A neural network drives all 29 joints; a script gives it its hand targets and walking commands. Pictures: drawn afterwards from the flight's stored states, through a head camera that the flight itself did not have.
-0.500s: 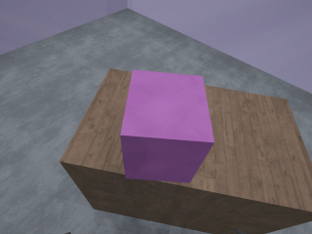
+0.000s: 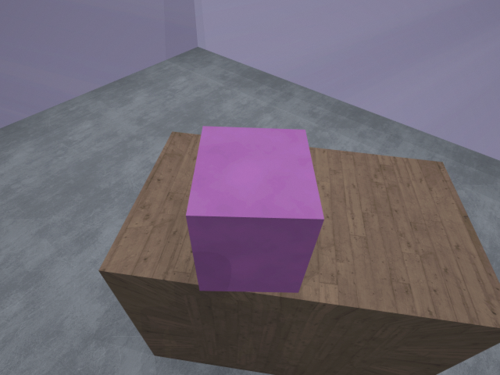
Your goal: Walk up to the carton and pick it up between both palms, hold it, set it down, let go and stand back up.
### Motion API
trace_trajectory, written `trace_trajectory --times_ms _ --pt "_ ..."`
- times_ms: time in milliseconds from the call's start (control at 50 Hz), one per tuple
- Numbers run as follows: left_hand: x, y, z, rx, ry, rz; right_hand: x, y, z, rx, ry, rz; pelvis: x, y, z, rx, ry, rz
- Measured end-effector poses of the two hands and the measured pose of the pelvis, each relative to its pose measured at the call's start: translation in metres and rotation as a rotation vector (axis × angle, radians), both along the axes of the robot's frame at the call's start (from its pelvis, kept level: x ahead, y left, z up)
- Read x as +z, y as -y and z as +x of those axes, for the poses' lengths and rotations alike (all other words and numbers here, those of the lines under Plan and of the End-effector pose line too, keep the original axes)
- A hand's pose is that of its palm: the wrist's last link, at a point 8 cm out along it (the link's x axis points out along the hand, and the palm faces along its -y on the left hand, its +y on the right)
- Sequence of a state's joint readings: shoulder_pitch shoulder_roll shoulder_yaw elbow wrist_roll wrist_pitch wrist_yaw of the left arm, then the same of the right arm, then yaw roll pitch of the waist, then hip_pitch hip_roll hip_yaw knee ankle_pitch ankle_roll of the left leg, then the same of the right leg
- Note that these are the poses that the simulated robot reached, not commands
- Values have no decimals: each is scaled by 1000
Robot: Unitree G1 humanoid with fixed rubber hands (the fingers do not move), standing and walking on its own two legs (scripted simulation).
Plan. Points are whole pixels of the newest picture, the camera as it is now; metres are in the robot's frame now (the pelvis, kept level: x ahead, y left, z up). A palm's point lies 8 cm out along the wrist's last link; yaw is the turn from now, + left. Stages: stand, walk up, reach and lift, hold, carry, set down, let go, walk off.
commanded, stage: walk up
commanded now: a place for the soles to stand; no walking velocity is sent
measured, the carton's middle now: (251, 211) +0.45 -0.01 -0.01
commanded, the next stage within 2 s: none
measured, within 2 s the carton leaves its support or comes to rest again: neither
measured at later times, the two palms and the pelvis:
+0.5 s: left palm out of the picture +0.04 +0.24 -0.14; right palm out of the picture +0.06 -0.25 -0.14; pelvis +0.03 +0.00 +0.00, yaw -2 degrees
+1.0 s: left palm out of the picture +0.04 +0.23 -0.14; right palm out of the picture +0.01 -0.26 -0.14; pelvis +0.02 -0.01 +0.00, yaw -4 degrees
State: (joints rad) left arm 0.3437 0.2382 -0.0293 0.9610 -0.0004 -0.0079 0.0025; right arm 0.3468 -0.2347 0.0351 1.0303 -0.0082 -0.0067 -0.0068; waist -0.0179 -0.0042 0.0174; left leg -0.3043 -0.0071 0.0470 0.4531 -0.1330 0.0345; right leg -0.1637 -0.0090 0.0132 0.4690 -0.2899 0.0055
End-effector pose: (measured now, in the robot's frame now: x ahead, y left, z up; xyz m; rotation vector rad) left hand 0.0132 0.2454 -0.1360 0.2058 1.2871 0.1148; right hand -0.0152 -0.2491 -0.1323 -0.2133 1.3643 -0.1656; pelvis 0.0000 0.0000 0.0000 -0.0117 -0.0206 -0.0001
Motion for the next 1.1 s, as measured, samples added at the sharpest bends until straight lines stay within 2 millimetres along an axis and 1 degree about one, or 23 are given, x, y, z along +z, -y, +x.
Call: trace_trajectory --times_ms 60,120,180,260,360,440,500,580,660,800,960,1020,1100 --pt "-4 0 2 -11 -13 -10 3 0 -4 -5 -28 -14 0 -2 3 -2 -5 3" --pt "-6 2 4 -16 -28 -16 6 -1 2 -8 -35 -20 1 -3 8 -6 -15 7" --pt "-6 5 4 -20 -43 -17 5 -2 13 -2 -26 -16 2 -2 13 -9 -21 11" --pt "-5 6 7 -23 -56 -10 2 -5 35 8 10 -2 2 -2 21 -14 -23 15" --pt "-2 7 16 -25 -55 5 -2 -7 59 18 53 17 1 1 29 -19 -21 18" --pt "0 8 24 -28 -47 15 -4 -5 71 24 71 23 1 3 33 -24 -19 19" --pt "0 10 30 -30 -41 18 -4 -3 75 23 74 22 1 5 34 -28 -17 20" --pt "0 12 34 -35 -37 18 -4 2 74 18 67 15 1 7 34 -34 -13 21" --pt "-1 15 36 -40 -38 15 -3 7 68 9 54 5 2 9 33 -40 -8 20" --pt "-1 17 33 -49 -45 13 -2 12 52 -11 22 -4 2 11 29 -50 0 19" --pt "-1 15 28 -57 -59 18 -3 11 33 -33 -12 -1 3 10 25 -61 4 18" --pt "0 8 31 -66 -43 40 -5 16 30 -47 -17 -20 0 8 17 -79 4 15" --pt "2 -15 39 -79 -1 95 -7 29 35 -47 11 -69 -6 -2 -1 -90 8 4"
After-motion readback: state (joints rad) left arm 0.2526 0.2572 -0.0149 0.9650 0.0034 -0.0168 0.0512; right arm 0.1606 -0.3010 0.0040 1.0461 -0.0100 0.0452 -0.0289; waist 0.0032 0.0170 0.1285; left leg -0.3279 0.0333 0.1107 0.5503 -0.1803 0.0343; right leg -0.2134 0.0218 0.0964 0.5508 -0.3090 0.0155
